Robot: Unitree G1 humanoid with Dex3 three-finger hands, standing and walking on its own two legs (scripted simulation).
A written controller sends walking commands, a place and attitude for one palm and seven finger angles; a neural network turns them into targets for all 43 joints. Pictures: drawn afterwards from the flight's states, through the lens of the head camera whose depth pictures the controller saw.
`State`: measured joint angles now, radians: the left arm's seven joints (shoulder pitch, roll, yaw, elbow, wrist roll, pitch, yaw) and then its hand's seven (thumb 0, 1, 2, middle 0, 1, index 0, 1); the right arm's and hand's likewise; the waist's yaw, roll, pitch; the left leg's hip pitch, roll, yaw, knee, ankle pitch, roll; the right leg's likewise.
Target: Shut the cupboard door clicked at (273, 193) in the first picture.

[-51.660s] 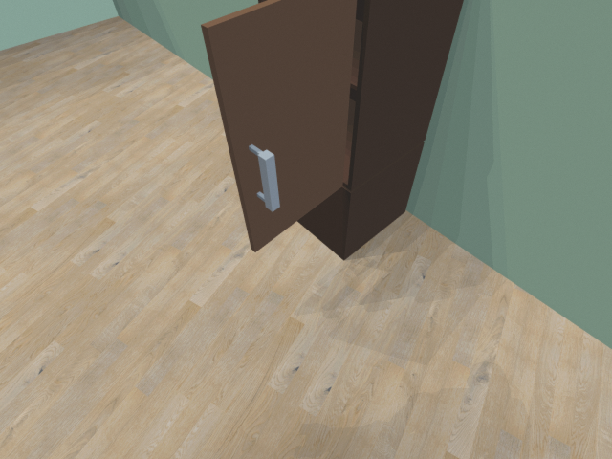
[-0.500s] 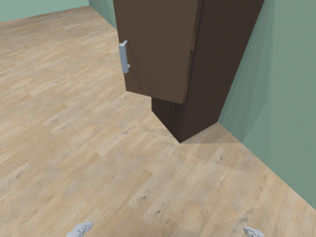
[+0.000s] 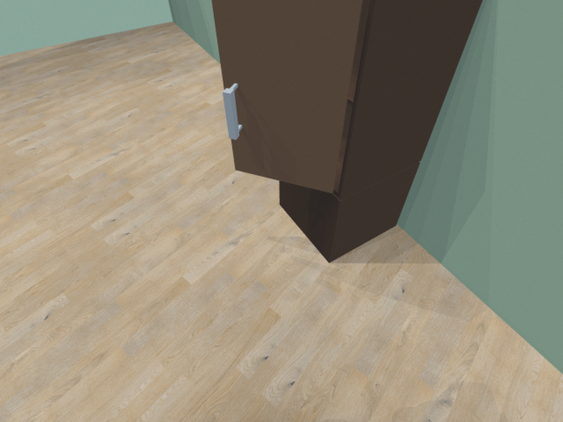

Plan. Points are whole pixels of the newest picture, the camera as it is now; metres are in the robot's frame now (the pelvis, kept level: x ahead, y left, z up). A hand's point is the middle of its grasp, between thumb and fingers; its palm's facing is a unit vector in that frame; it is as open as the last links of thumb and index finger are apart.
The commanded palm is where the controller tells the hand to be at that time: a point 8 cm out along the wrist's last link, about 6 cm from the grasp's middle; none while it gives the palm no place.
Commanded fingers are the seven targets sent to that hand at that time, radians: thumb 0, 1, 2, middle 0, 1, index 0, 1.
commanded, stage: let the arm hang, fingers relaxed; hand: left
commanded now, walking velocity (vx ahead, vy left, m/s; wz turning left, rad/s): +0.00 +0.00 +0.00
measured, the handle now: (234, 111) +0.95 +0.20 -0.08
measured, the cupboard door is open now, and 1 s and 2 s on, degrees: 39 39 39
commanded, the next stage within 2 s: look to check the result in 0.34 s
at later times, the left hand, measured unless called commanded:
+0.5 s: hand out of the picture +0.03 +0.18 -0.17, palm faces +0.01 -0.98 -0.22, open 7.4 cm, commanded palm none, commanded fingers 0.00 0.90 0.90 -0.20 -0.30 -0.20 -0.30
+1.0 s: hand out of the picture +0.06 +0.18 -0.17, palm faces +0.01 -0.97 -0.24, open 7.4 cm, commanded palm none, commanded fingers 0.00 0.90 0.90 -0.20 -0.30 -0.20 -0.30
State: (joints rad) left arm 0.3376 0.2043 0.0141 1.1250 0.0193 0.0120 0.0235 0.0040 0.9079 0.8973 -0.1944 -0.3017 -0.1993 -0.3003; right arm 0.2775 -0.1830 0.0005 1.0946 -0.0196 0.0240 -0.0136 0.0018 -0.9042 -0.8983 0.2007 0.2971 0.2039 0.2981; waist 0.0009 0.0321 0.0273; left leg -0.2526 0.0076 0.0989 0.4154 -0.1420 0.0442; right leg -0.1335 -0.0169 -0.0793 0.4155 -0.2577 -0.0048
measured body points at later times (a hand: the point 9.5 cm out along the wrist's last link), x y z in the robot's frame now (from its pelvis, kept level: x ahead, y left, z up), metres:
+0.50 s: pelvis +0.02 -0.01 +0.00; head +0.03 -0.01 +0.45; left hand +0.03 +0.23 -0.15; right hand +0.03 -0.25 -0.15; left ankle +0.06 +0.09 -0.74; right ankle -0.02 -0.12 -0.74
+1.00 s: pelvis +0.04 -0.02 +0.00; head +0.06 -0.02 +0.45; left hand +0.06 +0.23 -0.15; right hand +0.08 -0.27 -0.15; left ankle +0.06 +0.09 -0.74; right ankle -0.02 -0.12 -0.74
